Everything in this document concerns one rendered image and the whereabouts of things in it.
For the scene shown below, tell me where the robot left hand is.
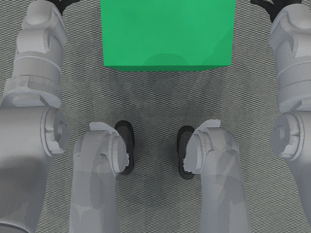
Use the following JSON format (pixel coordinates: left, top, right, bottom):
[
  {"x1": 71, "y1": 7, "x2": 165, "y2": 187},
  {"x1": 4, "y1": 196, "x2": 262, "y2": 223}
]
[{"x1": 35, "y1": 0, "x2": 81, "y2": 17}]

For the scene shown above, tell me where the right robot upper arm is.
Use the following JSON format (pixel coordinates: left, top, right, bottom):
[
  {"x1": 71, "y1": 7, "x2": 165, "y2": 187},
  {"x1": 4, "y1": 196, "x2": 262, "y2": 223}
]
[{"x1": 269, "y1": 110, "x2": 311, "y2": 227}]

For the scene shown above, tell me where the robot right hand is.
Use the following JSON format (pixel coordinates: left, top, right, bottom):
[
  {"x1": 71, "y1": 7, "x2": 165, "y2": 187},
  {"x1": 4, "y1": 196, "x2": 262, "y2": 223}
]
[{"x1": 250, "y1": 0, "x2": 302, "y2": 23}]

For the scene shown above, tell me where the robot right forearm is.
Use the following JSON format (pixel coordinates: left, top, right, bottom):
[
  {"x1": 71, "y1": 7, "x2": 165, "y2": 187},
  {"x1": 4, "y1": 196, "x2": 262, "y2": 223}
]
[{"x1": 268, "y1": 3, "x2": 311, "y2": 113}]

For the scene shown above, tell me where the carton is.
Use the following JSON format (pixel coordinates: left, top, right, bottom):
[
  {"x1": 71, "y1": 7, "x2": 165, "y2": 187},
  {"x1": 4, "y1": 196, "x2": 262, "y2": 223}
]
[{"x1": 100, "y1": 0, "x2": 236, "y2": 72}]

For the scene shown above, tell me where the robot left forearm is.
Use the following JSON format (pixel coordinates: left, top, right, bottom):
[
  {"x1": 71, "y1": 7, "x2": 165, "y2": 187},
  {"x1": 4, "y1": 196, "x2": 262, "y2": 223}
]
[{"x1": 0, "y1": 0, "x2": 68, "y2": 109}]

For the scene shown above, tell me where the left robot upper arm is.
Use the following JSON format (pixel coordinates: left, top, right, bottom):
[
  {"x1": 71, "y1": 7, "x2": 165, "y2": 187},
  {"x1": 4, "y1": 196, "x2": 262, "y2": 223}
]
[{"x1": 0, "y1": 105, "x2": 70, "y2": 233}]

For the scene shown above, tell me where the right robot thigh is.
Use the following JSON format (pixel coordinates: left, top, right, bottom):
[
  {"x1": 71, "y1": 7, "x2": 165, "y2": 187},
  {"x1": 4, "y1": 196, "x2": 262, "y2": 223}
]
[{"x1": 190, "y1": 127, "x2": 252, "y2": 233}]

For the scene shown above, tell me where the left robot shin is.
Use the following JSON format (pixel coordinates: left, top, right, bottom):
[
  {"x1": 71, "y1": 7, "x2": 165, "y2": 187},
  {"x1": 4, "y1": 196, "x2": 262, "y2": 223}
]
[{"x1": 73, "y1": 121, "x2": 129, "y2": 171}]

